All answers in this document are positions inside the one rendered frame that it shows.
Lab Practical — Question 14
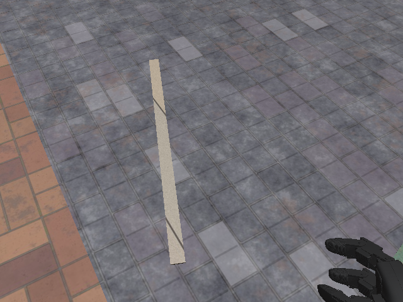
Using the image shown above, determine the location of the right robot hand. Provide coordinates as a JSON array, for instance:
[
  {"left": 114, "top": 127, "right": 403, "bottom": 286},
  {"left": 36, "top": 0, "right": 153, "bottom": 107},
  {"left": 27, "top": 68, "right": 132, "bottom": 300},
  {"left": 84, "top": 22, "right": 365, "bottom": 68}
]
[{"left": 317, "top": 237, "right": 403, "bottom": 302}]

